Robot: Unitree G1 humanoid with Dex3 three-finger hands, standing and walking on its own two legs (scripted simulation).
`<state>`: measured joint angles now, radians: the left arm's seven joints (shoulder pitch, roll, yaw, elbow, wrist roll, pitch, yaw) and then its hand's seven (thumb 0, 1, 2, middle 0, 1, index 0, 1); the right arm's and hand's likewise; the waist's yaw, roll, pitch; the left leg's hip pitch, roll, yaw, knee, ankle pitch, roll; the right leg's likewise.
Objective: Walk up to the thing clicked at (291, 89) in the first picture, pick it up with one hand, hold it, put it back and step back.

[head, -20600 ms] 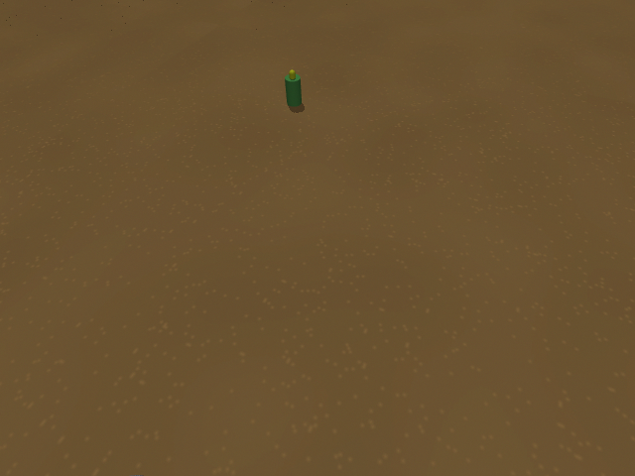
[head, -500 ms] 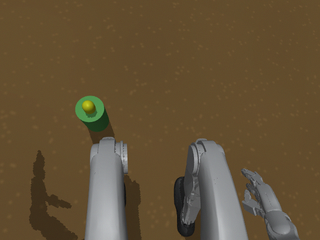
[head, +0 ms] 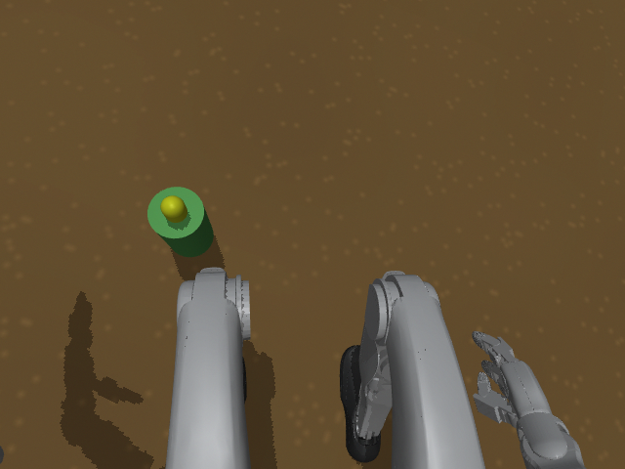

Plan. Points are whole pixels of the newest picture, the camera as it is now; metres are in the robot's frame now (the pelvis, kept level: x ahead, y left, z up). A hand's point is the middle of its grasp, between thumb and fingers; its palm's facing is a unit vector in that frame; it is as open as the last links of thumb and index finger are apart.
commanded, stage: go down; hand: left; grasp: from the side
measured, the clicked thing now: (182, 221) +0.43 +0.24 -0.28
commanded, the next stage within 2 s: approach in 1.08 s
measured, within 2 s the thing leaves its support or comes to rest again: neither
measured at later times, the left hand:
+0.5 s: hand out of the picture +0.34 +0.41 +0.01, palm faces +0.15 -0.98 -0.09, open 17.1 cm
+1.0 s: hand out of the picture +0.34 +0.39 +0.00, palm faces +0.11 -0.99 -0.11, open 17.0 cm
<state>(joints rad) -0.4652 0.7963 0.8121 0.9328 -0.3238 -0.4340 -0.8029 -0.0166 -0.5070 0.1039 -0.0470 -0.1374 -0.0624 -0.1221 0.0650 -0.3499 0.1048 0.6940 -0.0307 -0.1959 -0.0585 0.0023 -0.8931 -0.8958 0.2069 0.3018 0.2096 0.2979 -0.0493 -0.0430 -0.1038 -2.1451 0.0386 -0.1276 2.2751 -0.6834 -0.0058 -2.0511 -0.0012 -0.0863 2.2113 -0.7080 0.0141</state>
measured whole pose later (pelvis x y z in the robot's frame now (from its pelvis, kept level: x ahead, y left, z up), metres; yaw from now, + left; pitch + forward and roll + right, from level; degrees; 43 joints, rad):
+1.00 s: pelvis +0.00 +0.00 +0.00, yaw +0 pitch +31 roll -7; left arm -0.45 0.74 0.75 0.86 -0.28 -0.46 -0.78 -0.02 -0.50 0.14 -0.04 -0.20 -0.07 -0.17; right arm 0.06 -0.34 0.09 0.72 -0.04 -0.19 -0.05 0.00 -0.88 -0.89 0.21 0.30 0.21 0.30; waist -0.04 -0.05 -0.09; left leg -2.15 0.03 -0.12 2.28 -0.68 -0.01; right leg -2.05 0.00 -0.08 2.22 -0.71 0.02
